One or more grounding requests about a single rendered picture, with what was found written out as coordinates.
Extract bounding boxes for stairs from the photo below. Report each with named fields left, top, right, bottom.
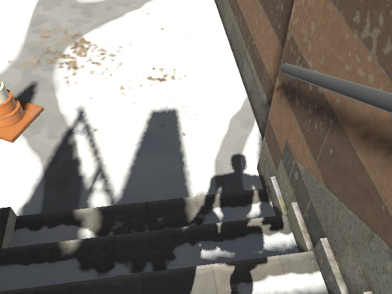
left=0, top=189, right=329, bottom=294

